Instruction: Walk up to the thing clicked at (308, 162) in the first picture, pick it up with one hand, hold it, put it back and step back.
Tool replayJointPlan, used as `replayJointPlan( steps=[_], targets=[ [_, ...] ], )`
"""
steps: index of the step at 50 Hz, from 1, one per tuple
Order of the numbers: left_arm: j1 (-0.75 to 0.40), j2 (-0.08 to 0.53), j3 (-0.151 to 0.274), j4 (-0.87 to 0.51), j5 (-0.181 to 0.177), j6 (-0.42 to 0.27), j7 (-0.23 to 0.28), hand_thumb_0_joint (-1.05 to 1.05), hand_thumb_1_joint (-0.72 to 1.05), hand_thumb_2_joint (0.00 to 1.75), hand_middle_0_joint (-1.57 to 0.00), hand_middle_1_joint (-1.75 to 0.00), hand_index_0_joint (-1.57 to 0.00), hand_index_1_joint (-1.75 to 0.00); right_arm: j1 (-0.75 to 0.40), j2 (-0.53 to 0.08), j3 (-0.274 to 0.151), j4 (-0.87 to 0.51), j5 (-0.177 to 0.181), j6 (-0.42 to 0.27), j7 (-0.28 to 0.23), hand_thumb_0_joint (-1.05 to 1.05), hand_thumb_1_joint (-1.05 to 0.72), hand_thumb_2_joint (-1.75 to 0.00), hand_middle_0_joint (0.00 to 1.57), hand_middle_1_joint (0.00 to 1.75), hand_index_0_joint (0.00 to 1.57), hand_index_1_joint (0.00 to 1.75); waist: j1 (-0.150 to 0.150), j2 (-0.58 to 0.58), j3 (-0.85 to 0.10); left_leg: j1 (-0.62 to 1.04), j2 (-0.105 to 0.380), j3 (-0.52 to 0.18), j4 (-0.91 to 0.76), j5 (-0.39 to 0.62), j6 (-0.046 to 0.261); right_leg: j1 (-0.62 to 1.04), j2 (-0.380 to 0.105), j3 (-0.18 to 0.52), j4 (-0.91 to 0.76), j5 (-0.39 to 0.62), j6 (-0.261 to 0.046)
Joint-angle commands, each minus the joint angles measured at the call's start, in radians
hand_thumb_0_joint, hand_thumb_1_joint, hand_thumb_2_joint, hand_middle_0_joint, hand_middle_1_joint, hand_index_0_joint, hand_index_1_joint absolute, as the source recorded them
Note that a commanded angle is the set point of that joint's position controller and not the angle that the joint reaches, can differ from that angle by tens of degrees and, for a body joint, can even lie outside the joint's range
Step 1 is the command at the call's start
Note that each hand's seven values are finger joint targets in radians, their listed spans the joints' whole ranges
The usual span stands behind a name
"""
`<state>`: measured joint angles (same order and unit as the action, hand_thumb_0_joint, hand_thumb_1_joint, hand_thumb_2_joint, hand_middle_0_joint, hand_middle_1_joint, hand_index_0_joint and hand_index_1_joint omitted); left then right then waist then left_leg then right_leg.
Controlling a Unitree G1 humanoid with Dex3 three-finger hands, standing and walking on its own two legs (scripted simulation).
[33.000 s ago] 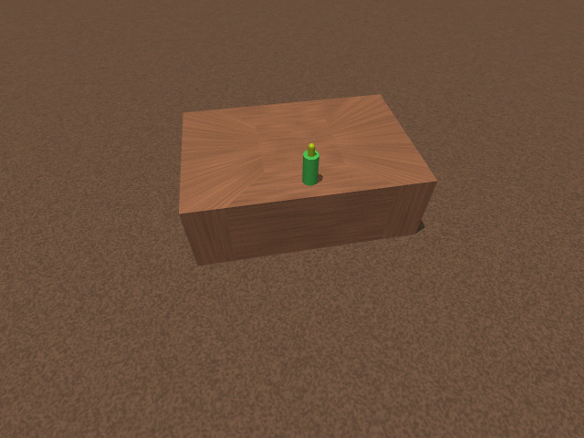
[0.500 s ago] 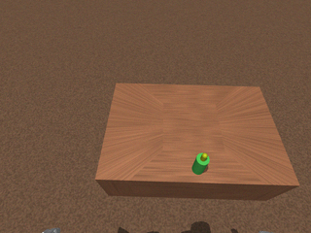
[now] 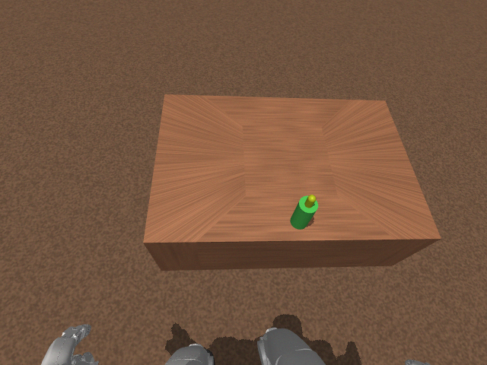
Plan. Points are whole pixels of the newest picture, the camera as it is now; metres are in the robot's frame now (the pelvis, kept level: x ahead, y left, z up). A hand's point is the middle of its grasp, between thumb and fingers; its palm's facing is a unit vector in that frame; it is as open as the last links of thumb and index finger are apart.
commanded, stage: step back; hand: right
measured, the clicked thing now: (305, 210) +0.53 -0.21 -0.35
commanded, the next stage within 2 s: none
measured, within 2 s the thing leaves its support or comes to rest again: neither
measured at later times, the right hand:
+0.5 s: hand out of the picture -0.03 -0.30 -0.16, palm faces -0.10 +0.91 -0.41, open 7.4 cm
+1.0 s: hand out of the picture -0.14 -0.32 -0.15, palm faces -0.02 +0.92 -0.40, open 7.4 cm
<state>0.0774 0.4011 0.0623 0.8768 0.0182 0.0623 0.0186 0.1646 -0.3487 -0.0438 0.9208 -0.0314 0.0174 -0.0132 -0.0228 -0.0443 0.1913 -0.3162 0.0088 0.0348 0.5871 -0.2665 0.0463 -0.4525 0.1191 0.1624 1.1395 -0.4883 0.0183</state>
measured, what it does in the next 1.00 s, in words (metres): walks backwards: right foot, then left foot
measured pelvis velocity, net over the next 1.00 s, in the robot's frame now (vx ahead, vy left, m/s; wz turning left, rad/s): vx -0.29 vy -0.05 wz -0.01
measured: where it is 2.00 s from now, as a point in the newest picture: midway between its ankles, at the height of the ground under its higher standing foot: outside the picture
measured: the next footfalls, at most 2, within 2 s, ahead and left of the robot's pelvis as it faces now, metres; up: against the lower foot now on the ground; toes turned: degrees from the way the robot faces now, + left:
right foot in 0.16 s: -0.02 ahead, -0.14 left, +0.00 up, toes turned +1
left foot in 0.54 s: -0.12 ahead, +0.09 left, +0.00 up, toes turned +1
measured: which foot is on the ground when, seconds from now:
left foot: down 0.00-0.20, up 0.22-0.52, down 0.54-0.98, up 1.00-1.00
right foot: up 0.00-0.14, down 0.16-0.56, up 0.58-0.92, down 0.94-1.00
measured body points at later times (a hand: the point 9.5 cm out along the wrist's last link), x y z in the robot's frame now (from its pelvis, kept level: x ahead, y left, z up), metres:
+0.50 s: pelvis -0.12 -0.02 -0.01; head -0.05 -0.03 +0.44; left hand +0.01 +0.29 -0.11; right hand -0.03 -0.34 -0.13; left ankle -0.17 +0.09 -0.71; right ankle -0.06 -0.14 -0.73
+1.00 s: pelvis -0.29 -0.05 -0.02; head -0.24 -0.06 +0.43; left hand -0.21 +0.26 -0.13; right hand -0.14 -0.37 -0.13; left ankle -0.17 +0.08 -0.73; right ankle -0.29 -0.18 -0.73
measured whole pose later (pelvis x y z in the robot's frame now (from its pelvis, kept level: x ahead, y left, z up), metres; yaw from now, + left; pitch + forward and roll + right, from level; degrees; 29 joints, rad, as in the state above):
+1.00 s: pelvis -0.29 -0.05 -0.02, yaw -1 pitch -4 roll -2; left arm 0.19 0.36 0.07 0.87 0.04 0.05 -0.01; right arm 0.08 -0.42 -0.05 0.81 -0.02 0.05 -0.01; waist 0.01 0.07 0.19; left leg -0.46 0.07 -0.05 0.72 -0.26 0.00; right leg -0.24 0.06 0.01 0.68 -0.37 0.00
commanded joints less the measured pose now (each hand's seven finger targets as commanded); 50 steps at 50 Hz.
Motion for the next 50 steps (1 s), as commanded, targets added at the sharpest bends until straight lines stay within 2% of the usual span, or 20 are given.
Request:
replayJointPlan(
  steps=[1, 6, 8, 9, 10, 11, 15, 23, 26, 27, 28, 29, 30, 34, 40, 44, 47, 48, 49, 50],
  targets=[
    [0.013, 0.152, 0.055, -0.105, -0.002, -0.028, 0.004, 0.0, 0.9, 0.9, -0.2, -0.3, -0.2, -0.3, 0.037, -0.271, -0.076, -0.09, 0.006, -0.019, -0.028, 0.0, -0.9, -0.9, 0.2, 0.3, 0.2, 0.3, -0.027, 0.172, -0.267, 0.361, 0.248, -0.264, -0.077, 0.589, 0.191, -0.057, -0.057, -0.014, -0.182, -0.019, 0.016],
    [0.122, 0.147, 0.063, -0.054, 0.004, -0.035, -0.005, 0.0, 0.9, 0.9, -0.2, -0.3, -0.2, -0.3, -0.022, -0.302, -0.08, -0.117, 0.008, -0.001, -0.018, 0.0, -0.9, -0.9, 0.2, 0.3, 0.2, 0.3, 0.013, 0.205, -0.291, 0.185, 0.234, -0.232, -0.046, 0.386, 0.15, 0.203, -0.094, -0.121, -0.563, 0.126, -0.014],
    [0.193, 0.158, 0.07, -0.027, 0.014, -0.044, -0.005, 0.0, 0.9, 0.9, -0.2, -0.3, -0.2, -0.3, -0.057, -0.281, -0.071, -0.121, 0.021, 0.007, -0.012, 0.0, -0.9, -0.9, 0.2, 0.3, 0.2, 0.3, 0.053, 0.159, -0.298, 0.054, 0.19, -0.19, 0.005, 0.239, 0.08, 0.335, -0.117, -0.103, -0.705, 0.323, -0.051],
    [0.181, 0.223, 0.087, -0.041, 0.027, -0.048, -0.006, 0.0, 0.9, 0.9, -0.2, -0.3, -0.2, -0.3, -0.058, -0.247, -0.063, -0.134, 0.028, 0.007, -0.009, 0.0, -0.9, -0.9, 0.2, 0.3, 0.2, 0.3, 0.043, -0.004, -0.282, -0.093, 0.09, -0.15, 0.112, 0.09, 0.019, 0.366, -0.245, 0.112, -0.727, 0.365, -0.104],
    [0.123, 0.292, 0.101, -0.07, 0.011, -0.043, -0.01, 0.0, 0.9, 0.9, -0.2, -0.3, -0.2, -0.3, -0.09, -0.207, -0.052, -0.148, 0.033, 0.006, -0.013, 0.0, -0.9, -0.9, 0.2, 0.3, 0.2, 0.3, 0.06, -0.192, -0.205, -0.157, -0.094, -0.061, 0.262, -0.205, -0.033, 0.242, -0.394, 0.295, -0.81, 0.386, -0.232],
    [0.049, 0.338, 0.106, -0.113, 0.025, -0.047, -0.008, 0.0, 0.9, 0.9, -0.2, -0.3, -0.2, -0.3, -0.071, -0.234, -0.068, -0.133, 0.025, 0.013, -0.023, 0.0, -0.9, -0.9, 0.2, 0.3, 0.2, 0.3, 0.069, -0.251, -0.17, -0.105, -0.089, -0.12, 0.492, -0.38, -0.051, 0.089, -0.52, 0.42, -0.838, 0.424, -0.343],
    [-0.043, 0.196, 0.08, -0.146, 0.01, -0.049, 0.003, 0.0, 0.9, 0.9, -0.2, -0.3, -0.2, -0.3, 0.027, -0.226, -0.05, -0.079, 0.041, 0.009, -0.019, 0.0, -0.9, -0.9, 0.2, 0.3, 0.2, 0.3, -0.01, -0.103, -0.151, -0.158, -0.14, -0.192, 0.583, -0.225, -0.05, 0.185, -0.311, 0.071, -0.733, 0.638, -0.203],
    [0.072, 0.181, 0.074, -0.168, 0.015, -0.033, 0.014, 0.0, 0.9, 0.9, -0.2, -0.3, -0.2, -0.3, 0.04, -0.208, -0.041, -0.114, 0.021, -0.019, -0.026, 0.0, -0.9, -0.9, 0.2, 0.3, 0.2, 0.3, 0.066, -0.159, -0.289, -0.123, -0.031, -0.093, 0.117, -0.24, -0.06, 0.497, -0.364, 0.072, -0.581, 0.811, -0.232],
    [0.029, 0.2, 0.065, -0.188, -0.002, -0.014, 0.003, 0.0, 0.9, 0.9, -0.2, -0.3, -0.2, -0.3, 0.125, -0.21, -0.06, -0.079, 0.006, -0.024, -0.022, 0.0, -0.9, -0.9, 0.2, 0.3, 0.2, 0.3, 0.008, -0.119, -0.303, 0.084, -0.036, -0.042, -0.212, 0.121, -0.039, 0.355, -0.305, 0.013, -0.474, 0.699, -0.156],
    [0.038, 0.169, 0.056, -0.199, -0.005, -0.009, -0.001, 0.0, 0.9, 0.9, -0.2, -0.3, -0.2, -0.3, 0.116, -0.254, -0.074, -0.085, -0.003, -0.027, -0.021, 0.0, -0.9, -0.9, 0.2, 0.3, 0.2, 0.3, 0.02, -0.021, -0.306, 0.171, 0.058, -0.178, -0.201, 0.24, -0.008, 0.222, -0.246, -0.014, -0.435, 0.512, -0.105],
    [0.045, 0.13, 0.05, -0.208, -0.011, -0.01, -0.003, 0.0, 0.9, 0.9, -0.2, -0.3, -0.2, -0.3, 0.08, -0.339, -0.092, -0.101, -0.014, -0.025, -0.018, 0.0, -0.9, -0.9, 0.2, 0.3, 0.2, 0.3, 0.03, 0.208, -0.295, 0.243, 0.263, -0.442, -0.229, 0.394, 0.08, 0.02, -0.099, -0.113, -0.28, 0.157, -0.051],
    [-0.023, 0.162, 0.067, -0.217, -0.004, -0.01, 0.013, 0.0, 0.9, 0.9, -0.2, -0.3, -0.2, -0.3, 0.046, -0.413, -0.103, -0.126, -0.012, -0.021, -0.009, 0.0, -0.9, -0.9, 0.2, 0.3, 0.2, 0.3, -0.019, 0.273, -0.255, 0.1, 0.38, -0.538, -0.238, 0.44, 0.224, 0.007, -0.04, -0.066, -0.121, -0.154, -0.029],
    [-0.037, 0.187, 0.075, -0.199, 0.009, -0.008, 0.02, 0.0, 0.9, 0.9, -0.2, -0.3, -0.2, -0.3, 0.021, -0.402, -0.104, -0.133, -0.013, -0.023, -0.014, 0.0, -0.9, -0.9, 0.2, 0.3, 0.2, 0.3, -0.03, 0.257, -0.211, -0.006, 0.411, -0.581, -0.257, 0.394, 0.272, 0.034, -0.043, 0.002, 0.03, -0.175, -0.024],
    [0.086, 0.164, 0.076, -0.146, -0.01, -0.011, 0.005, 0.0, 0.9, 0.9, -0.2, -0.3, -0.2, -0.3, -0.055, -0.255, -0.065, -0.147, -0.005, -0.027, -0.024, 0.0, -0.9, -0.9, 0.2, 0.3, 0.2, 0.3, 0.06, 0.142, -0.195, 0.172, 0.205, -0.246, -0.139, 0.569, 0.141, -0.087, -0.002, 0.039, 0.124, -0.007, -0.032],
    [0.095, 0.142, 0.064, -0.147, 0.003, -0.026, 0.005, 0.0, 0.9, 0.9, -0.2, -0.3, -0.2, -0.3, 0.014, -0.264, -0.077, -0.156, 0.005, -0.015, -0.025, 0.0, -0.9, -0.9, 0.2, 0.3, 0.2, 0.3, -0.006, 0.202, -0.248, 0.314, 0.241, -0.241, -0.093, 0.547, 0.21, -0.045, -0.049, -0.029, -0.136, -0.031, 0.03],
    [0.131, 0.151, 0.066, -0.114, 0.003, -0.037, -0.003, 0.0, 0.9, 0.9, -0.2, -0.3, -0.2, -0.3, -0.026, -0.292, -0.08, -0.178, -0.002, 0.003, -0.012, 0.0, -0.9, -0.9, 0.2, 0.3, 0.2, 0.3, 0.0, 0.256, -0.28, 0.205, 0.22, -0.228, -0.074, 0.379, 0.169, 0.129, -0.092, -0.121, -0.441, 0.041, 0.007],
    [0.262, 0.162, 0.073, -0.046, 0.013, -0.041, -0.009, 0.0, 0.9, 0.9, -0.2, -0.3, -0.2, -0.3, -0.087, -0.299, -0.078, -0.19, 0.016, 0.021, -0.005, 0.0, -0.9, -0.9, 0.2, 0.3, 0.2, 0.3, 0.071, 0.223, -0.31, 0.043, 0.192, -0.211, -0.021, 0.173, 0.097, 0.323, -0.101, -0.151, -0.694, 0.238, -0.046],
    [0.252, 0.219, 0.089, -0.051, 0.029, -0.044, -0.012, 0.0, 0.9, 0.9, -0.2, -0.3, -0.2, -0.3, -0.084, -0.265, -0.069, -0.201, 0.023, 0.023, -0.003, 0.0, -0.9, -0.9, 0.2, 0.3, 0.2, 0.3, 0.067, 0.077, -0.262, -0.117, 0.094, -0.192, 0.075, 0.008, 0.034, 0.324, -0.194, 0.048, -0.721, 0.16, -0.088],
    [0.2, 0.304, 0.11, -0.085, 0.029, -0.042, -0.016, 0.0, 0.9, 0.9, -0.2, -0.3, -0.2, -0.3, -0.093, -0.211, -0.056, -0.222, 0.025, 0.02, -0.009, 0.0, -0.9, -0.9, 0.2, 0.3, 0.2, 0.3, 0.074, -0.169, -0.187, -0.271, -0.087, -0.116, 0.26, -0.249, -0.029, 0.233, -0.38, 0.315, -0.847, 0.018, -0.18],
    [0.095, 0.385, 0.121, -0.124, 0.036, -0.038, -0.013, 0.0, 0.9, 0.9, -0.2, -0.3, -0.2, -0.3, -0.098, -0.245, -0.074, -0.205, 0.016, 0.028, -0.025, 0.0, -0.9, -0.9, 0.2, 0.3, 0.2, 0.3, 0.098, -0.258, -0.125, -0.162, -0.085, -0.162, 0.508, -0.351, -0.059, -0.057, -0.551, 0.465, -0.93, -0.036, -0.318]
  ],
)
